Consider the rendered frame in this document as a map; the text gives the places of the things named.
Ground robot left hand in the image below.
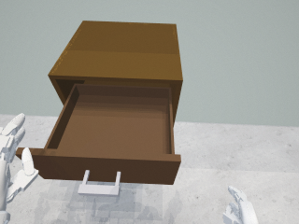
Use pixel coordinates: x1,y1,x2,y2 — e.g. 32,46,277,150
0,113,38,211

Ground drawer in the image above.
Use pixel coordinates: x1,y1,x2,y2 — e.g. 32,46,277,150
15,83,181,185

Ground left robot forearm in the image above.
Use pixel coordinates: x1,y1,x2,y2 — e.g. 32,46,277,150
0,210,11,224

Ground cabinet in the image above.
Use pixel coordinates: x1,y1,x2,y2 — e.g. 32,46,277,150
48,21,183,127

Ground robot right hand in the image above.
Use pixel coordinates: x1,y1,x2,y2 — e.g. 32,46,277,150
222,186,260,224

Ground handle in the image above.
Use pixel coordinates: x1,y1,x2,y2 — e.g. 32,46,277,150
78,170,121,198

